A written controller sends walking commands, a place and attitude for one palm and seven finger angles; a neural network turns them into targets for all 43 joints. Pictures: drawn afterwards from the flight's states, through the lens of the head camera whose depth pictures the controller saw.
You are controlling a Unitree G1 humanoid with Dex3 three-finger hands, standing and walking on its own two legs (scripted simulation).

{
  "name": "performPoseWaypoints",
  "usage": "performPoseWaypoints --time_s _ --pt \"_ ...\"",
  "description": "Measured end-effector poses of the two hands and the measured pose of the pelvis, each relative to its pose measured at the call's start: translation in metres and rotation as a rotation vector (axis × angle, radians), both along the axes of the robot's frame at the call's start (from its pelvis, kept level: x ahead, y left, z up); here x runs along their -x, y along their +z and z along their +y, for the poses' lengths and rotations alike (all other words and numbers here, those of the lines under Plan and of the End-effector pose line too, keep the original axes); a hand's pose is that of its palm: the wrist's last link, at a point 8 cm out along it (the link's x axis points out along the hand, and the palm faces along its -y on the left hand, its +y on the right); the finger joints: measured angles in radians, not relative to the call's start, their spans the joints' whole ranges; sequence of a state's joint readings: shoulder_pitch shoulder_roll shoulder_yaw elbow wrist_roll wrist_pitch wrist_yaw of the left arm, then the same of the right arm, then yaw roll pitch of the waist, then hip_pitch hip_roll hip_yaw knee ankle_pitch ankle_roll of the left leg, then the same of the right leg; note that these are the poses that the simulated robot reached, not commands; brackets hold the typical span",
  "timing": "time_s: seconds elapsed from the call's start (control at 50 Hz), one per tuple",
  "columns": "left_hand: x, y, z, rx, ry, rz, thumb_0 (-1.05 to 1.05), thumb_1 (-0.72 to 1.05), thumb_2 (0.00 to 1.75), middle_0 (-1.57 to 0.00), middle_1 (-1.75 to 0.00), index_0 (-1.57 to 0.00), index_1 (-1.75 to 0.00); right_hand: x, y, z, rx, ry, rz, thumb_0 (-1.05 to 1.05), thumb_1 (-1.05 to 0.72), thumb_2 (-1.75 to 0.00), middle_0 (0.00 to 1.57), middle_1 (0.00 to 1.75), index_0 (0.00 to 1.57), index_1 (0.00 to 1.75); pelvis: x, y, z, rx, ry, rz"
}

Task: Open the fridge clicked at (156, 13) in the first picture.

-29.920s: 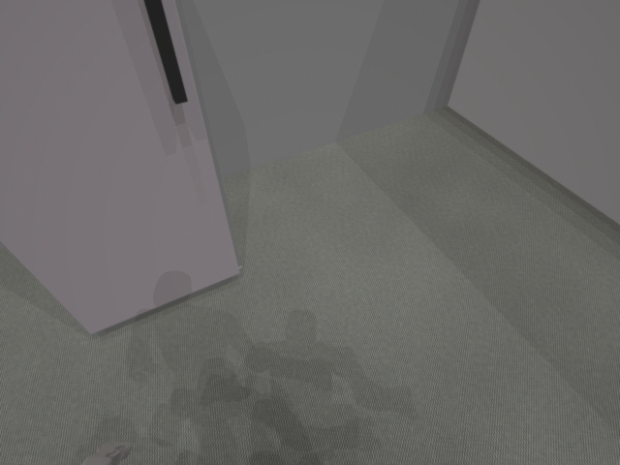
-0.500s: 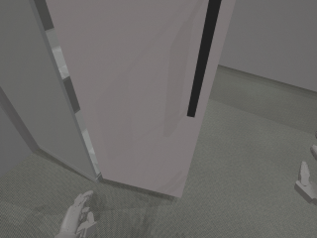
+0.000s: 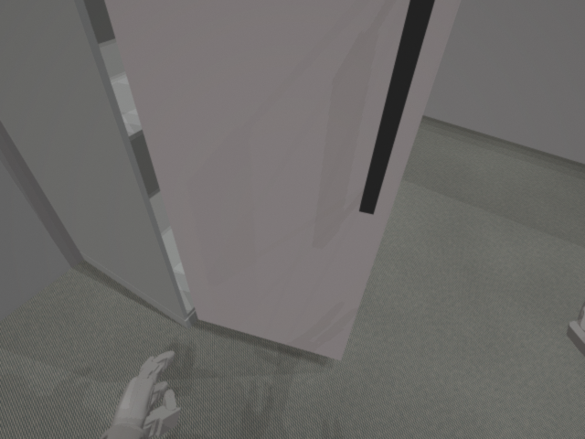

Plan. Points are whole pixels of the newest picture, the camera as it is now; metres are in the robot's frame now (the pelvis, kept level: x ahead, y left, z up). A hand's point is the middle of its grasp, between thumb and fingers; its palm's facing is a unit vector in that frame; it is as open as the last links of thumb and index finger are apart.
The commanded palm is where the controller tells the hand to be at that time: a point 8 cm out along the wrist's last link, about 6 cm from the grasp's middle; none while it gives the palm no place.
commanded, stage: step back with the hand held close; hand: right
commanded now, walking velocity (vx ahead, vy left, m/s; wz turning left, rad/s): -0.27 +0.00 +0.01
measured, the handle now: (396, 94) +0.50 -0.13 +0.26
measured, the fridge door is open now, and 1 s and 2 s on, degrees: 74 74 74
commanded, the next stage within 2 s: stop stepping back and stand still in 1.00 s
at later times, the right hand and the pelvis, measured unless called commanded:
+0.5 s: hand out of the picture +0.12 -0.29 +0.16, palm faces +0.46 +0.76 -0.46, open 7.4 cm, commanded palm +0.05 -0.32 +0.17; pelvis -0.08 -0.02 -0.01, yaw -1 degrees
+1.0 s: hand out of the picture -0.01 -0.30 +0.17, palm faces +0.53 +0.73 -0.43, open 7.4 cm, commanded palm -0.06 -0.33 +0.17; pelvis -0.17 -0.02 -0.02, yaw -5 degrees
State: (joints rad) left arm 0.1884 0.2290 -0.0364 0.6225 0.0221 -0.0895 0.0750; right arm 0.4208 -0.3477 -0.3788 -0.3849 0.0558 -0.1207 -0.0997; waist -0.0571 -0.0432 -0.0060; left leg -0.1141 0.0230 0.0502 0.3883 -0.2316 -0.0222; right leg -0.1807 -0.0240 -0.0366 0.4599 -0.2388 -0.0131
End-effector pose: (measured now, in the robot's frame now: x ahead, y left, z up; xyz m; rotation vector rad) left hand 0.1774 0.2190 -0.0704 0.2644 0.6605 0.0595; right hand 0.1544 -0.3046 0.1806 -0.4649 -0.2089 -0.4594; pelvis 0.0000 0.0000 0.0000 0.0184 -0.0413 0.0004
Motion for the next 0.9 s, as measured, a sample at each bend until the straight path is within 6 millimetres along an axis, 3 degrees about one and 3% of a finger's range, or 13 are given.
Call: performPoseWaypoints --time_s 0.12,0.24,0.54,0.66,0.8,0.9 --pt "0.014 0.000 0.013 -0.017 0.076 0.010 0.02 0.90 0.90 -0.20 -0.30 -0.20 -0.30 0.000 -0.002 0.005 0.056 0.068 0.041 0.02 -0.89 -0.90 0.21 0.31 0.21 0.30 0.010 -0.002 -0.006 0.006 0.018 0.038" --pt "0.038 0.001 0.015 -0.028 0.127 0.018 0.02 0.90 0.90 -0.20 -0.30 -0.20 -0.30 0.015 -0.006 0.001 0.087 0.102 0.068 0.02 -0.88 -0.90 0.21 0.31 0.21 0.30 0.028 -0.005 -0.011 0.009 0.029 0.042" --pt "0.105 -0.010 -0.004 -0.039 0.057 0.026 0.02 0.90 0.90 -0.20 -0.30 -0.20 -0.30 0.092 -0.006 -0.017 0.136 0.028 -0.068 0.02 -0.88 -0.90 0.21 0.31 0.21 0.30 0.086 -0.016 -0.015 -0.012 -0.040 0.026" --pt "0.122 -0.014 -0.010 -0.047 0.021 0.032 0.02 0.90 0.90 -0.20 -0.30 -0.20 -0.30 0.121 -0.004 -0.020 0.137 0.012 -0.108 0.02 -0.88 -0.90 0.21 0.31 0.21 0.30 0.105 -0.019 -0.016 -0.012 -0.044 0.022" --pt "0.139 -0.010 -0.017 -0.054 0.020 -0.009 0.02 0.90 0.90 -0.20 -0.30 -0.20 -0.30 0.139 -0.003 -0.026 0.146 0.029 -0.144 0.02 -0.88 -0.90 0.21 0.31 0.21 0.30 0.132 -0.021 -0.021 -0.035 -0.068 0.006" --pt "0.147 -0.011 -0.020 -0.036 -0.022 -0.031 0.02 0.90 0.90 -0.20 -0.30 -0.20 -0.30 0.172 0.003 -0.027 0.212 0.011 -0.164 0.02 -0.88 -0.90 0.21 0.31 0.21 0.30 0.148 -0.027 -0.013 -0.037 -0.118 0.032"
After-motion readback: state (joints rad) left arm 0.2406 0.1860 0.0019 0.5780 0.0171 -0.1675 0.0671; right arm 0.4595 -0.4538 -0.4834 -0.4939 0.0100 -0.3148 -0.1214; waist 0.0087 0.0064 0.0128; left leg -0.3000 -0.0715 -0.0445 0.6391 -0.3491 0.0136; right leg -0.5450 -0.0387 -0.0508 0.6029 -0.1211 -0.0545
